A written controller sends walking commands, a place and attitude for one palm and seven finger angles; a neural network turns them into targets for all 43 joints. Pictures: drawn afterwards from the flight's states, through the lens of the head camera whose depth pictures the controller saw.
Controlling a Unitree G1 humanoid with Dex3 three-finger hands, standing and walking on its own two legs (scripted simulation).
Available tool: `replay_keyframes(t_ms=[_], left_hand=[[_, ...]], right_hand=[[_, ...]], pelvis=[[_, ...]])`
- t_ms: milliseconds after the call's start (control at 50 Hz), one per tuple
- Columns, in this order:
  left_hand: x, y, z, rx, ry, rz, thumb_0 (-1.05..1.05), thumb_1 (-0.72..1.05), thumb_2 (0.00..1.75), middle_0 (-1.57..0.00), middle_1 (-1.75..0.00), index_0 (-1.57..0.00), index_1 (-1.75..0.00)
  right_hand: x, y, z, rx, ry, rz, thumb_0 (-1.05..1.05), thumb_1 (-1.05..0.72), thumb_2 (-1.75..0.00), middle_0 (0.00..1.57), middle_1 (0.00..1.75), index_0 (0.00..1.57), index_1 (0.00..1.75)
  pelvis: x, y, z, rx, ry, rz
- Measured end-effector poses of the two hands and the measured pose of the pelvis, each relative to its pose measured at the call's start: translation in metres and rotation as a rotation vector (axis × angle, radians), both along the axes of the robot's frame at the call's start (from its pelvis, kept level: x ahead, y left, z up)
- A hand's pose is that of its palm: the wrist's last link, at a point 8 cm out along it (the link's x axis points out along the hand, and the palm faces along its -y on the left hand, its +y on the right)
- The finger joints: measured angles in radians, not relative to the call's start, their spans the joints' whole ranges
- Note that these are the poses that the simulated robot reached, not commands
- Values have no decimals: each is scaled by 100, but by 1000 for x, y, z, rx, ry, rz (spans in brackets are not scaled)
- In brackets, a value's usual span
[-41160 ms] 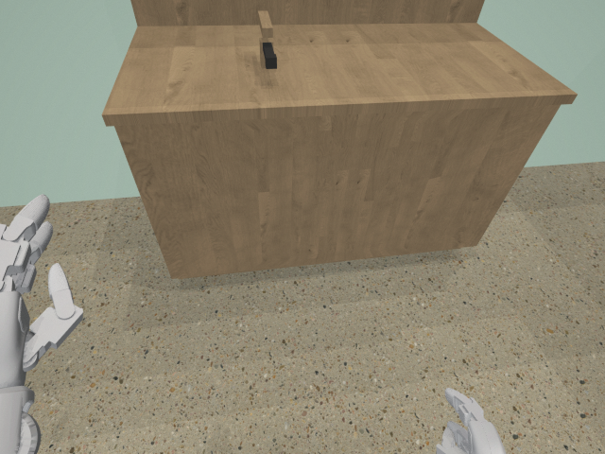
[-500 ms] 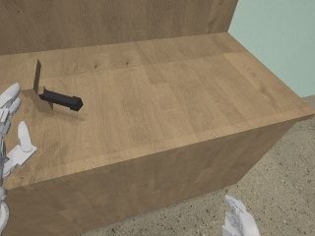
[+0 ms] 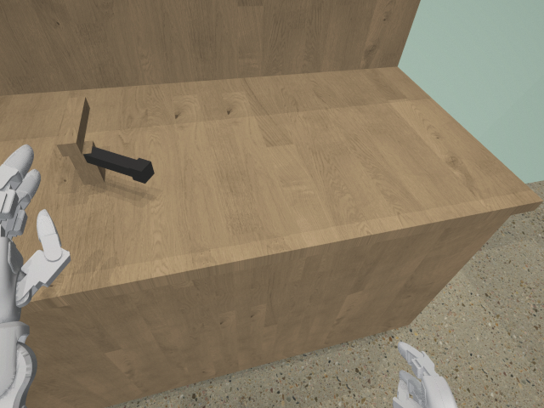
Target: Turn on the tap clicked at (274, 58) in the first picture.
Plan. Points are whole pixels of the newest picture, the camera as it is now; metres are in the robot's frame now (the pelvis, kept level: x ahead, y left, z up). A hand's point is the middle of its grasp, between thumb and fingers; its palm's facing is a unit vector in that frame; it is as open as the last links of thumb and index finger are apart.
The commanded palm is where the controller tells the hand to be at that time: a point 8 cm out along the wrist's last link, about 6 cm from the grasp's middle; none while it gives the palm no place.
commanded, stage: come to a stop and stand still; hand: left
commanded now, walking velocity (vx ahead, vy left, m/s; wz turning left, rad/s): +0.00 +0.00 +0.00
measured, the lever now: (142, 170) +0.45 +0.28 +0.08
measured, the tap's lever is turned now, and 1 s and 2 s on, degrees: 55 55 55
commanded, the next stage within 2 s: look again from close up in 0.02 s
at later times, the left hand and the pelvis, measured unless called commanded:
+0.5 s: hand (54, 237) +0.24 +0.28 +0.16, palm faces +0.39 -0.85 -0.35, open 7.4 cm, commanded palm +0.18 +0.32 +0.18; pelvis +0.03 +0.03 +0.00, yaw +1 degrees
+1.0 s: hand (51, 266) +0.20 +0.26 +0.17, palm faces +0.58 -0.76 -0.28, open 7.4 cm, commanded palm +0.16 +0.29 +0.17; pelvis +0.01 -0.01 -0.02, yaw +5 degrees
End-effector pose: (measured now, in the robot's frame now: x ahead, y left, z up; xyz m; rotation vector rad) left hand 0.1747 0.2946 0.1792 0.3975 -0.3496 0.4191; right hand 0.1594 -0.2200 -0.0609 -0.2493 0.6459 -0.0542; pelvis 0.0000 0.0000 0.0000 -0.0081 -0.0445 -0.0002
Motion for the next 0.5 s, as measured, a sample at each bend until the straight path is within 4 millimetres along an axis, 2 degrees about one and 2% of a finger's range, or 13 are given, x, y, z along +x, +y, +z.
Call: replay_keyframes(t_ms=[60,120,220,400,500], left_hand=[[7,-8,0,-6,-1,-43,1,89,90,-21,-30,-21,-30],[15,-7,-7,-2,38,-69,1,89,90,-21,-30,-21,-30],[26,7,-15,12,96,-60,1,88,90,-22,-30,-21,-30],[28,20,-1,32,40,-65,1,89,90,-21,-30,-21,-30],[26,30,-4,30,57,-53,1,89,90,-21,-30,-21,-30]], right_hand=[[7,3,4,2,-21,-2,2,-91,-90,21,30,21,30],[12,6,7,4,-29,-11,2,-91,-90,21,30,21,30],[18,11,7,-5,-6,-20,2,-91,-90,21,30,21,30],[32,27,4,-14,28,-4,2,-91,-90,21,30,21,30],[40,38,5,0,19,-3,2,-91,-90,21,30,21,30]], pelvis=[[5,3,1,-4,5,-3],[10,6,2,-9,14,-4],[17,12,2,-10,21,-1],[27,26,1,-15,14,15],[29,32,0,-17,10,17]])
